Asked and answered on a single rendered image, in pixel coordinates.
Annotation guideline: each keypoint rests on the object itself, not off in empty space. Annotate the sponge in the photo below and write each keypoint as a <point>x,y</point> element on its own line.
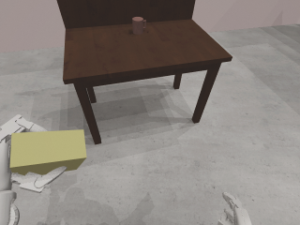
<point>44,151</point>

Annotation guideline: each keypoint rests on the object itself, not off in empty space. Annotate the table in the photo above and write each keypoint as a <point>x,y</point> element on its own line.
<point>101,49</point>

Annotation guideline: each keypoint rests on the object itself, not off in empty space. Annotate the robot right hand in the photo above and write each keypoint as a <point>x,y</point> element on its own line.
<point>239,216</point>

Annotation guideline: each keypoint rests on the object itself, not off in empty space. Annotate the robot left hand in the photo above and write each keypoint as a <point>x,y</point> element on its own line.
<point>31,181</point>

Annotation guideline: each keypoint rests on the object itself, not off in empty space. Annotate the left robot forearm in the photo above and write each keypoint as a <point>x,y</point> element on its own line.
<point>9,213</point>

